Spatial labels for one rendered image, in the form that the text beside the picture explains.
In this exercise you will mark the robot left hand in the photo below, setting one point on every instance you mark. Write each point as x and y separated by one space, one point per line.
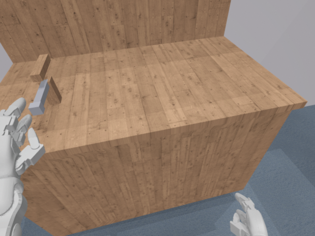
12 136

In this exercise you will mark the tap lever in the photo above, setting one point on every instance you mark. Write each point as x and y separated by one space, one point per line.
37 107

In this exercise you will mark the counter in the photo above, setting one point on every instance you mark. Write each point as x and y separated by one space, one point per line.
149 106

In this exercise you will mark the robot left forearm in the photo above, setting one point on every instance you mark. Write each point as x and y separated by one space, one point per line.
13 206

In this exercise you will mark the robot right hand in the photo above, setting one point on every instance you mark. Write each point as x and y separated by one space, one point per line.
252 222

